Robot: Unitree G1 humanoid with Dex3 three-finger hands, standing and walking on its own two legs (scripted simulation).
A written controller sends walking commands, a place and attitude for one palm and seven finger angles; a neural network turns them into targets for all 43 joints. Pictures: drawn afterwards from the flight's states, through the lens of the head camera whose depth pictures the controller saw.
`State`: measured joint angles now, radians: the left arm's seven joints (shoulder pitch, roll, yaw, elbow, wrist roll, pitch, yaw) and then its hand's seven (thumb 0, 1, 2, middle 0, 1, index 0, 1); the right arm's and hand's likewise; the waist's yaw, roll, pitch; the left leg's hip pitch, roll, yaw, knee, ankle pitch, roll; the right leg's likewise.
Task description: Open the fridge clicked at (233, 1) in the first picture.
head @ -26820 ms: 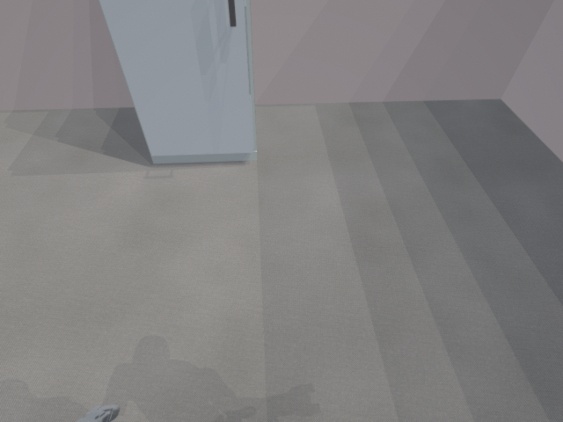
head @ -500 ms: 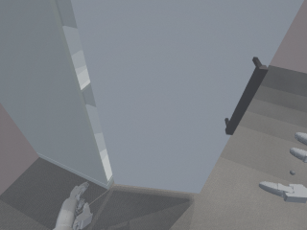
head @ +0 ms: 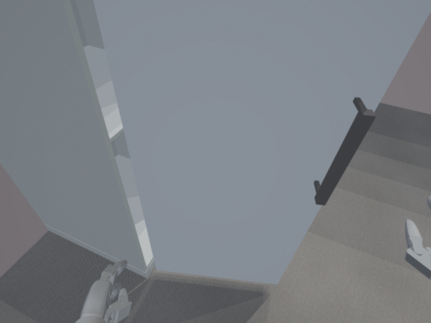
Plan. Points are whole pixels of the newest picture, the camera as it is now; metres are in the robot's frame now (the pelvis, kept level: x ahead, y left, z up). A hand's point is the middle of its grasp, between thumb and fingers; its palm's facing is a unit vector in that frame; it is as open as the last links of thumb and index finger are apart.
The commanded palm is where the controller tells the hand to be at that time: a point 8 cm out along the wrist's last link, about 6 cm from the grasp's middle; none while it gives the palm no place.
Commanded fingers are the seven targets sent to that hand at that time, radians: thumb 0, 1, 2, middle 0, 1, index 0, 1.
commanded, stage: draw the hand back to the body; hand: right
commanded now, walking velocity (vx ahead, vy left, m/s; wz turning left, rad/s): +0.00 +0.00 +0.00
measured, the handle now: (337, 156) +0.43 -0.27 +0.11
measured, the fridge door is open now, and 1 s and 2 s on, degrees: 73 73 73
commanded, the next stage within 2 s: step back with the hand held close in 0.36 s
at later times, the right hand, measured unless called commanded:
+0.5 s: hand (412, 251) +0.19 -0.27 +0.15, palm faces +0.47 +0.80 -0.37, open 7.4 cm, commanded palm +0.14 -0.29 +0.17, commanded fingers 0.00 -0.90 -0.90 0.20 0.30 0.20 0.30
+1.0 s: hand out of the picture +0.13 -0.29 +0.16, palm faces +0.41 +0.78 -0.47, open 7.4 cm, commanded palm +0.08 -0.32 +0.17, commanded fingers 0.00 -0.90 -0.90 0.20 0.30 0.20 0.30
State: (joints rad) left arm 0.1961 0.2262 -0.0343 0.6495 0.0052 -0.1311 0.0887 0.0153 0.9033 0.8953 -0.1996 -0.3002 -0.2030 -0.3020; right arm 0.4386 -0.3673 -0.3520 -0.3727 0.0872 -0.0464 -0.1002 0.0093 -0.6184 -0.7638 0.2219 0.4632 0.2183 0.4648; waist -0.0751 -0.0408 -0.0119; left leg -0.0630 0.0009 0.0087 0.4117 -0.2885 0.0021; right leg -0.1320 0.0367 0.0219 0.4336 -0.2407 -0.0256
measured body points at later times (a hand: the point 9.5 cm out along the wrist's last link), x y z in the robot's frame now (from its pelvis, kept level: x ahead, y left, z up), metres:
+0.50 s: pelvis +0.00 +0.01 +0.00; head -0.03 +0.03 +0.45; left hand +0.19 +0.23 -0.08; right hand +0.15 -0.31 +0.17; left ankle -0.04 +0.12 -0.74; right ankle +0.00 -0.10 -0.74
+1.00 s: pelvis -0.06 -0.02 +0.00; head -0.05 -0.02 +0.45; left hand +0.12 +0.22 -0.07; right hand +0.11 -0.33 +0.18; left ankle -0.04 +0.12 -0.74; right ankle +0.00 -0.10 -0.74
